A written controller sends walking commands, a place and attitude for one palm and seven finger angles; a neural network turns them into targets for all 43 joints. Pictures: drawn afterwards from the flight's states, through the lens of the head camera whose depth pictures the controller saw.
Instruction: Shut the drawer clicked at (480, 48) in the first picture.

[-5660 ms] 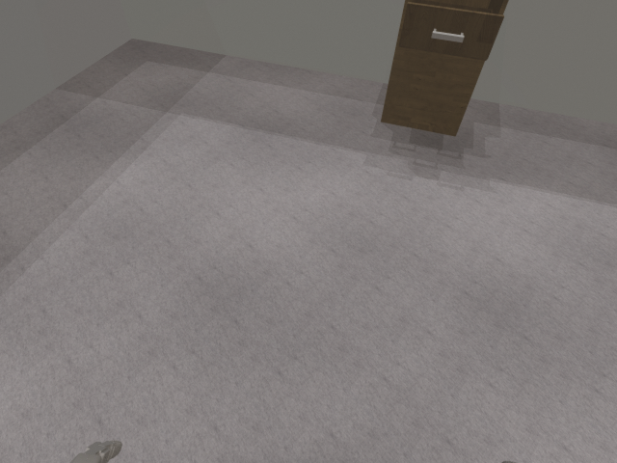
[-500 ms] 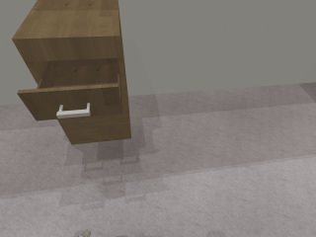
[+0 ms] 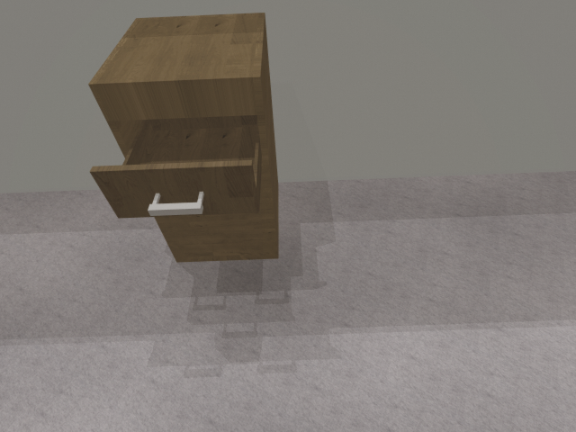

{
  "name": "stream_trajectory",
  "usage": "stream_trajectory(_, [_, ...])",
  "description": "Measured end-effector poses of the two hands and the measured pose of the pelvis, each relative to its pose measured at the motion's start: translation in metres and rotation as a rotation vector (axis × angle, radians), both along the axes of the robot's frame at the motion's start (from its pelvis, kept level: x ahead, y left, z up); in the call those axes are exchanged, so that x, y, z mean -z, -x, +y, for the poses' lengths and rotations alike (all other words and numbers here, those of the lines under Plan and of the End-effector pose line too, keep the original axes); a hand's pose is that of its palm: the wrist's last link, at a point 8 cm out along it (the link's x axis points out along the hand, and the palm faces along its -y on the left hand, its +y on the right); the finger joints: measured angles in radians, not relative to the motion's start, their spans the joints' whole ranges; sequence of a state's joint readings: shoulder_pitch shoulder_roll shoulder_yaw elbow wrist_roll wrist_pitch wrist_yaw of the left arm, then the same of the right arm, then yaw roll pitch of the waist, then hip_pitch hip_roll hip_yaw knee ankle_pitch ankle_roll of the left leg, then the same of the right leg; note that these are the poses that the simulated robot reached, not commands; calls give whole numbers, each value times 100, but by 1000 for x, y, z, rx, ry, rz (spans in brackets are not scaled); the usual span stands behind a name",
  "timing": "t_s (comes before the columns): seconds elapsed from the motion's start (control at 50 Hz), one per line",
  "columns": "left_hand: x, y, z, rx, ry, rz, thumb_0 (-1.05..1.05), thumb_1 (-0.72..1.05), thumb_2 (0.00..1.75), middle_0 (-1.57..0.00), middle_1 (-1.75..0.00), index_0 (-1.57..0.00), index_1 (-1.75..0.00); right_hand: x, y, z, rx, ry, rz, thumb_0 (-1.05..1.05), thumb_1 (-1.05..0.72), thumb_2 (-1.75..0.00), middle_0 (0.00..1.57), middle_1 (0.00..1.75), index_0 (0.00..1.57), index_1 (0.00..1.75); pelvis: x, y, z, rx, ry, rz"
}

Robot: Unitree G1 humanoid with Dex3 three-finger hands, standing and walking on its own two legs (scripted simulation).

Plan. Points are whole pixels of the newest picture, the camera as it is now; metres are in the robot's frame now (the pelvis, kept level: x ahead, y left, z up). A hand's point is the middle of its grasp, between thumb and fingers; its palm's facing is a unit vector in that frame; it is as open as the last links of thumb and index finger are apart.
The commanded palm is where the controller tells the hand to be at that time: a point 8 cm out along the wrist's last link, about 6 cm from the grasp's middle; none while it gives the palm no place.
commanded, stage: take the last steps up to it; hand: left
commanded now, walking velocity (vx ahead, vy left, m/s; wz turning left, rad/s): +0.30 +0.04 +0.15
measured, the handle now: (177, 202) +0.64 +0.33 -0.15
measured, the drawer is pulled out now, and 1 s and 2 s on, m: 0.21 0.21 0.21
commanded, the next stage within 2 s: come to a stop and stand still in 0.90 s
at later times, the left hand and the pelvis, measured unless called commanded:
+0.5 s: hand out of the picture -0.06 +0.21 -0.17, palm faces +0.16 -0.98 -0.14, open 7.4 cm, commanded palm none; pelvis +0.05 +0.06 +0.00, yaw +4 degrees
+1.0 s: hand (198, 317) +0.35 +0.21 -0.16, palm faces +0.00 -0.98 -0.20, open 7.3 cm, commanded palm none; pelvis +0.22 +0.04 -0.01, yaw +2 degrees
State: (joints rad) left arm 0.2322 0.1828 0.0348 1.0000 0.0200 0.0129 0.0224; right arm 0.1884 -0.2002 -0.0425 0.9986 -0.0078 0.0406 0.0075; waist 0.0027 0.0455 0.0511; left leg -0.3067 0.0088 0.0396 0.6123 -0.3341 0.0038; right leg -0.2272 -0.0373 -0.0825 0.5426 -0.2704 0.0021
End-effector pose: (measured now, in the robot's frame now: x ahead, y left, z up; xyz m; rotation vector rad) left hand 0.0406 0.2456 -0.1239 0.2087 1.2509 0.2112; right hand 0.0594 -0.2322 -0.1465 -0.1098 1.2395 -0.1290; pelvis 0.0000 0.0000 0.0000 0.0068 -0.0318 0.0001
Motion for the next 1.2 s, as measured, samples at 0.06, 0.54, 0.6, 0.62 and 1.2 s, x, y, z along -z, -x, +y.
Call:
stream_trajectory(0.06, [-6, 15, -16, -30, 24, -8, 1, 91, 90, -20, -30, -20, -30, -3, 5, -6, -22, -10, 38, 1, -90, -90, 20, 29, 20, 30, -7, -1, -5, -18, -7, 2])
stream_trajectory(0.54, [19, 74, 34, -164, 162, 319, 1, 91, 90, -20, -30, -20, -30, -29, -69, 69, -68, 86, -39, -1, -94, -90, 20, 29, 20, 30, -7, -64, 67, -57, 23, 15])
stream_trajectory(0.6, [16, 20, 54, -128, 135, 221, 1, 91, 90, -20, -30, -20, -30, -30, -56, 75, -43, 84, 23, -1, -94, -90, 20, 29, 20, 30, -12, -79, 73, -53, 14, 15])
stream_trajectory(0.62, [15, 1, 59, -118, 126, 186, 1, 91, 90, -20, -30, -20, -30, -29, -51, 78, -35, 79, 48, -1, -94, -90, 20, 29, 20, 30, -13, -85, 75, -51, 11, 15])
stream_trajectory(1.2, [4, -273, 28, -16, 35, -34, -2, 95, 90, -20, -30, -20, -30, -2, -227, 44, 5, 26, 100, 1, -91, -90, 19, 29, 20, 30, -4, -254, 38, -30, 12, 17])
